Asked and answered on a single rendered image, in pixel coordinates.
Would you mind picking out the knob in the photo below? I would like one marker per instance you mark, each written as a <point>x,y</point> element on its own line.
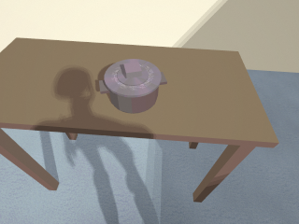
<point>132,70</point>

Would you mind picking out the pot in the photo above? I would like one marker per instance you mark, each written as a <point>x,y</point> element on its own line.
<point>132,105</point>

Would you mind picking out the table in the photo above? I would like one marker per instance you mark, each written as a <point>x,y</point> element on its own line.
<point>53,86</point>

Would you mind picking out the lid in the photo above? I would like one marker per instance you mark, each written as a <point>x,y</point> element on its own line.
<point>132,87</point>

